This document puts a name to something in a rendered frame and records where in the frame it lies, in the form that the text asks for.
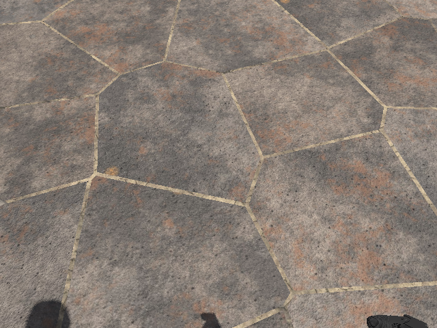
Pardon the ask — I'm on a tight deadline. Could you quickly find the right robot hand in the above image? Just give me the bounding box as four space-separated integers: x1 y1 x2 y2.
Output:
367 314 428 328

